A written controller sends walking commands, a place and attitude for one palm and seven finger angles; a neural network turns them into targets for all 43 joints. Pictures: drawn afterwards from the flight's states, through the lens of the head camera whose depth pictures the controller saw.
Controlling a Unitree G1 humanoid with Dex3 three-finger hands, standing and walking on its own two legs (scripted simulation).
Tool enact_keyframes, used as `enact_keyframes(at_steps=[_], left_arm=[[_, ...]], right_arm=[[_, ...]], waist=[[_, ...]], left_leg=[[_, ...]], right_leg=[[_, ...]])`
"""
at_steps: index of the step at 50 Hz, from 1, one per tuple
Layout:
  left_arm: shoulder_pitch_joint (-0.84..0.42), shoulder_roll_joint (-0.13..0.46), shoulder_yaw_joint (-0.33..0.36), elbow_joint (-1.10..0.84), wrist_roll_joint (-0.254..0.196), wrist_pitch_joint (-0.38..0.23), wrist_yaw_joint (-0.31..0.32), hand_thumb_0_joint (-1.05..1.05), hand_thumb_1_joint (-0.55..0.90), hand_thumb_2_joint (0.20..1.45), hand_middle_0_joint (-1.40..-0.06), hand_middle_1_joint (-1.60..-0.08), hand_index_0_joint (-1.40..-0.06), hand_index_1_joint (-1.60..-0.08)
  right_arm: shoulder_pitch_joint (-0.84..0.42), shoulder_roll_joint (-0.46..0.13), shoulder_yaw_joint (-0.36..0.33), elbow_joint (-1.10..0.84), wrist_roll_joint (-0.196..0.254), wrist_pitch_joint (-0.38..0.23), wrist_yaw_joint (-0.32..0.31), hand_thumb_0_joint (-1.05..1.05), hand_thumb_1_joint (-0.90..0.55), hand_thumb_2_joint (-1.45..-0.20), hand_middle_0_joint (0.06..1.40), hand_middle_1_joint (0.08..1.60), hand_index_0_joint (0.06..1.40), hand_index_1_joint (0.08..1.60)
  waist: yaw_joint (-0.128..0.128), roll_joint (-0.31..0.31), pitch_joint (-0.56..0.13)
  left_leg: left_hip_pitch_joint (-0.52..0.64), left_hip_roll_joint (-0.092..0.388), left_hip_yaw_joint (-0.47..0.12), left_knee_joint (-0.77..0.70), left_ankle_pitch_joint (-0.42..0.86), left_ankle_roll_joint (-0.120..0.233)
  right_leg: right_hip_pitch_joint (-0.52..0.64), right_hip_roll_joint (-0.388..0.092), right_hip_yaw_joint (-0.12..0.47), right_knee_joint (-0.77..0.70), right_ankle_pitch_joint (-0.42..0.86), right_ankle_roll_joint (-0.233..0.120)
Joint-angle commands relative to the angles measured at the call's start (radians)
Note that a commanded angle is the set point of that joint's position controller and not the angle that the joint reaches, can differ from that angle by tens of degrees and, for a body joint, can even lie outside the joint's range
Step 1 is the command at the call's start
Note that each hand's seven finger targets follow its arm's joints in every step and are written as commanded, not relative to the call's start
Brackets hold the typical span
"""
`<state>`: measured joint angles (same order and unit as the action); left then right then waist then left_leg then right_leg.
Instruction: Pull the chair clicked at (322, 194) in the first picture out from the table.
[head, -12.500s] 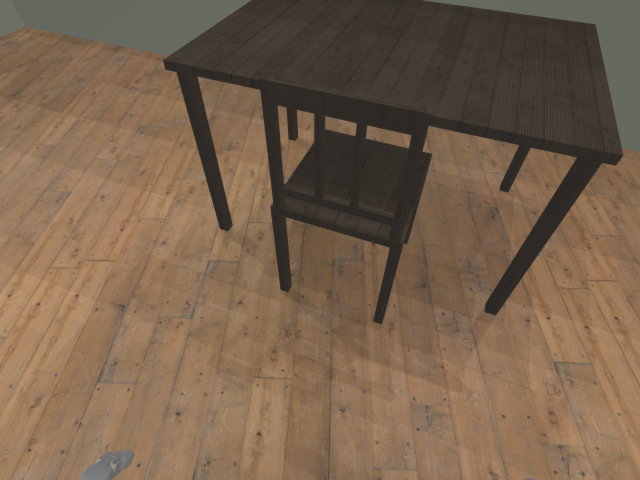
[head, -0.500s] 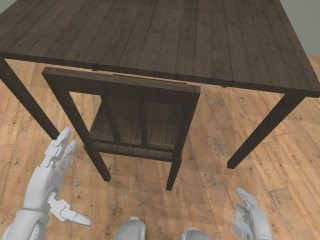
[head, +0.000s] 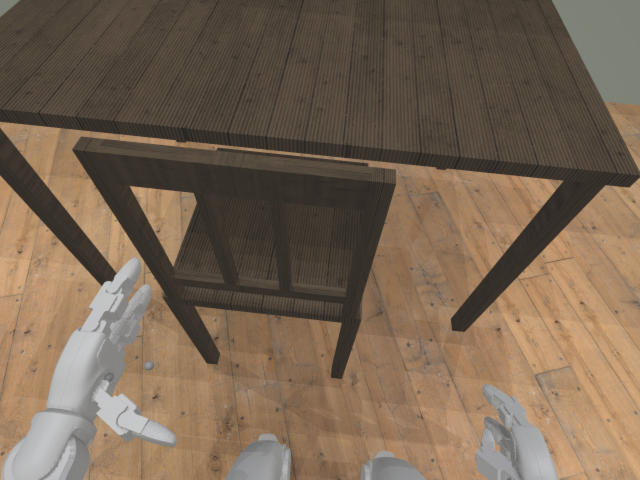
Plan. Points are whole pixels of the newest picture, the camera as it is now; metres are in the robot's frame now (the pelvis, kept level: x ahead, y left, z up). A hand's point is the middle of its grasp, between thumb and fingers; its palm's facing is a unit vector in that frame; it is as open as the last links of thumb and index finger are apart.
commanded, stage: raise the hand toward the chair's back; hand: left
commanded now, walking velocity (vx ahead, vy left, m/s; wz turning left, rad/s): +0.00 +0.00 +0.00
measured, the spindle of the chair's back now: (219, 241) +0.45 +0.17 -0.04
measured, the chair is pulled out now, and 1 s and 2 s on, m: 0.00 0.00 0.00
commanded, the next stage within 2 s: aim the fingers beside a spindle in 0.06 s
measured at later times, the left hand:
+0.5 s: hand (163, 344) +0.26 +0.19 +0.04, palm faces -0.07 -1.00 -0.05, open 16.9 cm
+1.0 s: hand (185, 345) +0.28 +0.18 +0.00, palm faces -0.08 -1.00 -0.04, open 16.9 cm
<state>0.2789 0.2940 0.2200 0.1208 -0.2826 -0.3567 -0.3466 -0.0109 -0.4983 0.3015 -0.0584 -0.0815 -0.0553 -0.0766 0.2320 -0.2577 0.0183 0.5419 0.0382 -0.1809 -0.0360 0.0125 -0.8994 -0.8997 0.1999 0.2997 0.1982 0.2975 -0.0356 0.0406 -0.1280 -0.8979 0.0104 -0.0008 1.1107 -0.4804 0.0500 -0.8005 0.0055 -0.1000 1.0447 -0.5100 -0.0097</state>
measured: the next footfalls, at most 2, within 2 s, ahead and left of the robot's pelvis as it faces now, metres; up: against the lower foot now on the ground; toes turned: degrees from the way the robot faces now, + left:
none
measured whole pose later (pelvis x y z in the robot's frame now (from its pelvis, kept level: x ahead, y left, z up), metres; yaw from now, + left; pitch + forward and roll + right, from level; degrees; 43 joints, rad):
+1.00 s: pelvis +0.00 -0.01 -0.02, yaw +0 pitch +19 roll -3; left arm 0.14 0.27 0.19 0.23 -0.26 -0.39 -0.31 -0.01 -0.50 0.30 -0.06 -0.08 -0.06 -0.08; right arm 0.21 -0.26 0.02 0.55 0.02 -0.15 -0.03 0.01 -0.90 -0.90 0.20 0.30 0.20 0.30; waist -0.04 0.04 -0.15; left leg -1.02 0.02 0.00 1.20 -0.51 0.04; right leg -0.93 0.01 -0.10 1.15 -0.55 -0.02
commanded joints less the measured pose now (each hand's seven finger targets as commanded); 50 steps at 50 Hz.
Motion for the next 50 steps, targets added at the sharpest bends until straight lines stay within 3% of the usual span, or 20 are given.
enact_keyframes(at_steps=[1,5,6,10,13,15,18,20,22,27,29,30,32,35,37,40,42,43,45,50], left_arm=[[-0.050,0.184,0.105,-0.323,-0.040,-0.078,0.000,0.000,-0.500,0.300,-0.060,-0.080,-0.060,-0.080],[-0.058,0.168,0.127,-0.277,-0.045,-0.124,0.046,0.000,-0.500,0.300,-0.060,-0.080,-0.060,-0.080],[-0.049,0.137,0.105,-0.240,-0.039,-0.125,0.047,0.000,-0.500,0.300,-0.060,-0.080,-0.060,-0.080],[-0.052,0.107,0.040,-0.129,-0.012,-0.080,0.003,0.000,-0.500,0.300,-0.060,-0.080,-0.060,-0.080],[-0.109,0.106,0.007,-0.177,-0.019,-0.055,-0.033,0.000,-0.500,0.300,-0.060,-0.080,-0.060,-0.080],[-0.169,0.160,0.053,-0.211,-0.024,-0.061,-0.028,0.000,-0.500,0.300,-0.060,-0.080,-0.060,-0.080],[-0.187,0.165,0.078,-0.271,-0.031,-0.103,0.005,0.000,-0.500,0.300,-0.060,-0.080,-0.060,-0.080],[-0.146,0.186,0.119,-0.248,-0.032,-0.116,0.035,0.000,-0.500,0.300,-0.060,-0.080,-0.060,-0.080],[-0.140,0.172,0.120,-0.192,-0.024,-0.117,0.047,0.000,-0.500,0.300,-0.060,-0.080,-0.060,-0.080],[-0.127,0.091,0.012,-0.117,-0.002,-0.067,0.019,0.000,-0.500,0.300,-0.060,-0.080,-0.060,-0.080],[-0.141,0.105,0.018,-0.127,-0.007,-0.058,0.009,0.000,-0.500,0.300,-0.060,-0.080,-0.060,-0.080],[-0.163,0.106,0.013,-0.132,-0.008,-0.060,0.009,0.000,-0.500,0.300,-0.060,-0.080,-0.060,-0.080],[-0.215,0.138,0.042,-0.183,-0.016,-0.085,0.017,0.000,-0.500,0.300,-0.060,-0.080,-0.060,-0.080],[-0.199,0.162,0.073,-0.240,-0.014,-0.135,0.052,0.000,-0.500,0.300,-0.060,-0.080,-0.060,-0.080],[-0.172,0.135,0.060,-0.234,-0.009,-0.151,0.069,0.000,-0.500,0.300,-0.060,-0.080,-0.060,-0.080],[-0.115,0.125,0.059,-0.141,0.009,-0.133,0.077,0.000,-0.500,0.300,-0.060,-0.080,-0.060,-0.080],[-0.160,0.105,0.035,-0.076,0.015,-0.110,0.062,0.000,-0.500,0.300,-0.060,-0.080,-0.060,-0.080],[-0.166,0.103,0.035,-0.062,0.013,-0.101,0.053,0.000,-0.500,0.300,-0.060,-0.080,-0.060,-0.080],[-0.205,0.114,0.035,-0.061,0.010,-0.093,0.037,0.000,-0.500,0.300,-0.060,-0.080,-0.060,-0.080],[-0.282,0.138,0.031,-0.208,-0.003,-0.144,0.039,0.000,-0.500,0.300,-0.060,-0.080,-0.060,-0.080]], right_arm=[[-0.028,-0.137,-0.065,-0.163,0.002,-0.064,-0.021,0.000,-0.900,-0.900,0.200,0.300,0.200,0.300],[-0.035,-0.126,-0.060,-0.129,-0.007,-0.067,-0.020,0.000,-0.900,-0.900,0.200,0.300,0.200,0.300],[-0.033,-0.126,-0.059,-0.127,-0.007,-0.065,-0.019,0.000,-0.900,-0.900,0.200,0.300,0.200,0.300],[-0.035,-0.143,-0.058,-0.134,0.001,-0.053,-0.015,0.000,-0.900,-0.900,0.200,0.300,0.200,0.300],[-0.027,-0.150,-0.057,-0.153,0.003,-0.056,-0.020,0.000,-0.900,-0.900,0.200,0.300,0.200,0.300],[-0.024,-0.154,-0.055,-0.145,-0.001,-0.061,-0.028,0.000,-0.900,-0.900,0.200,0.300,0.200,0.300],[-0.022,-0.140,-0.055,-0.140,-0.007,-0.071,-0.030,0.000,-0.900,-0.900,0.200,0.300,0.200,0.300],[-0.027,-0.133,-0.056,-0.131,-0.011,-0.069,-0.024,0.000,-0.900,-0.900,0.200,0.300,0.200,0.300],[-0.029,-0.133,-0.058,-0.123,-0.011,-0.058,-0.019,0.000,-0.900,-0.900,0.200,0.300,0.200,0.300],[-0.025,-0.143,-0.060,-0.139,-0.005,-0.037,-0.007,0.000,-0.900,-0.900,0.200,0.300,0.200,0.300],[-0.021,-0.151,-0.063,-0.147,-0.002,-0.034,-0.011,0.000,-0.900,-0.900,0.200,0.300,0.200,0.300],[-0.018,-0.151,-0.063,-0.143,-0.003,-0.034,-0.015,0.000,-0.900,-0.900,0.200,0.300,0.200,0.300],[-0.014,-0.150,-0.064,-0.141,-0.007,-0.038,-0.018,0.000,-0.900,-0.900,0.200,0.300,0.200,0.300],[-0.017,-0.140,-0.065,-0.131,-0.015,-0.046,-0.017,0.000,-0.900,-0.900,0.200,0.300,0.200,0.300],[-0.017,-0.132,-0.064,-0.125,-0.018,-0.044,-0.009,0.000,-0.900,-0.900,0.200,0.300,0.200,0.300],[-0.024,-0.133,-0.069,-0.117,-0.018,-0.028,-0.001,0.000,-0.900,-0.900,0.200,0.300,0.200,0.300],[-0.022,-0.141,-0.066,-0.115,-0.013,-0.013,0.000,0.000,-0.900,-0.900,0.200,0.300,0.200,0.300],[-0.023,-0.144,-0.066,-0.120,-0.011,-0.008,-0.001,0.000,-0.900,-0.900,0.200,0.300,0.200,0.300],[-0.020,-0.150,-0.064,-0.126,-0.008,-0.003,-0.007,0.000,-0.900,-0.900,0.200,0.300,0.200,0.300],[-0.017,-0.143,-0.064,-0.131,-0.015,-0.020,-0.013,0.000,-0.900,-0.900,0.200,0.300,0.200,0.300]], waist=[[0.014,0.043,-0.296],[0.009,0.036,-0.216],[0.003,0.034,-0.198],[-0.017,0.024,-0.153],[-0.021,0.030,-0.222],[-0.020,0.022,-0.246],[0.001,0.055,-0.292],[0.017,0.059,-0.291],[0.013,0.048,-0.268],[-0.008,0.047,-0.249],[-0.010,0.023,-0.259],[-0.021,-0.014,-0.264],[-0.016,0.014,-0.295],[0.007,0.048,-0.337],[0.008,0.053,-0.344],[0.006,0.027,-0.310],[-0.017,-0.005,-0.252],[-0.016,-0.014,-0.250],[-0.021,-0.021,-0.258],[-0.009,0.066,-0.371]], left_leg=[[0.294,0.012,-0.073,-0.196,0.281,-0.027],[0.254,0.014,-0.079,-0.185,0.250,-0.034],[0.245,0.014,-0.078,-0.182,0.241,-0.035],[0.197,0.011,-0.076,-0.183,0.142,-0.029],[0.221,0.008,-0.073,-0.173,0.166,-0.023],[0.217,0.010,-0.074,-0.159,0.187,-0.020],[0.260,0.012,-0.079,-0.157,0.255,-0.027],[0.247,0.011,-0.074,-0.152,0.275,-0.029],[0.221,0.012,-0.070,-0.149,0.256,-0.032],[0.203,0.012,-0.065,-0.143,0.242,-0.030],[0.193,0.012,-0.064,-0.139,0.225,-0.027],[0.183,0.013,-0.066,-0.128,0.229,-0.021],[0.190,0.012,-0.064,-0.119,0.232,-0.021],[0.228,0.015,-0.067,-0.110,0.312,-0.026],[0.242,0.016,-0.068,-0.107,0.347,-0.031],[0.192,0.016,-0.063,-0.098,0.312,-0.030],[0.137,0.012,-0.055,-0.091,0.240,-0.027],[0.118,0.010,-0.055,-0.092,0.210,-0.027],[0.106,0.009,-0.053,-0.083,0.199,-0.021],[0.205,0.015,-0.063,-0.070,0.300,-0.022]], right_leg=[[0.100,0.013,0.033,-0.147,0.207,-0.015],[0.050,0.018,0.022,-0.133,0.171,-0.017],[0.035,0.016,0.019,-0.127,0.166,-0.016],[0.000,0.013,0.026,-0.139,0.102,-0.014],[0.026,0.007,0.037,-0.144,0.129,-0.012],[0.040,0.009,0.043,-0.137,0.146,-0.013],[0.041,0.009,0.036,-0.113,0.181,-0.017],[0.048,0.012,0.035,-0.107,0.194,-0.019],[0.036,0.010,0.031,-0.099,0.184,-0.017],[0.006,0.006,0.030,-0.095,0.187,-0.014],[0.015,0.006,0.035,-0.101,0.179,-0.013],[0.015,0.009,0.038,-0.098,0.189,-0.010],[0.021,0.006,0.045,-0.093,0.190,-0.011],[0.021,0.008,0.042,-0.067,0.234,-0.016],[0.017,0.006,0.037,-0.056,0.255,-0.016],[-0.003,0.008,0.036,-0.050,0.235,-0.014],[-0.023,0.008,0.042,-0.058,0.209,-0.010],[-0.023,0.007,0.043,-0.058,0.186,-0.010],[-0.017,0.008,0.051,-0.062,0.181,-0.012],[-0.011,0.007,0.053,-0.041,0.235,-0.017]])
